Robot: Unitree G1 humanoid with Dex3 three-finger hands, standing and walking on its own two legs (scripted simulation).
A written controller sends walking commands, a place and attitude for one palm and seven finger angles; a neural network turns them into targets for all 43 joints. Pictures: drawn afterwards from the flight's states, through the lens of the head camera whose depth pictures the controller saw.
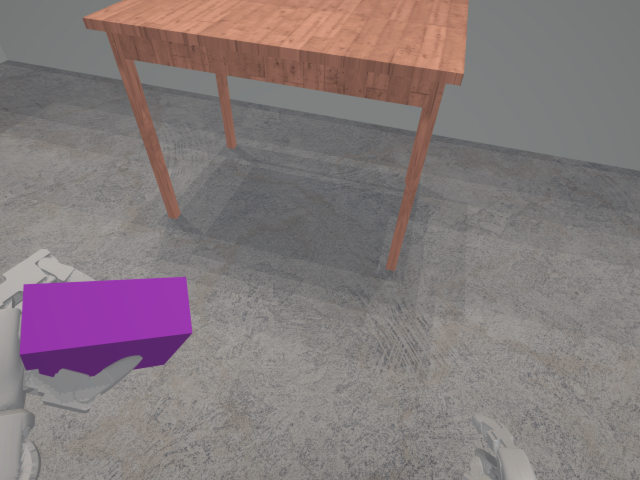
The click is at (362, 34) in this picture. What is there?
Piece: table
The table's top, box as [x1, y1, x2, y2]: [83, 0, 468, 85]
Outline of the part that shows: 83,17 86,28 460,85 464,66 468,0 122,0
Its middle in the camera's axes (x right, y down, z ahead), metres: -0.08 -0.78 +1.33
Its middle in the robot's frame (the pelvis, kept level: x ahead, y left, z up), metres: +1.52 +0.16 +0.06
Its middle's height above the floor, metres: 0.83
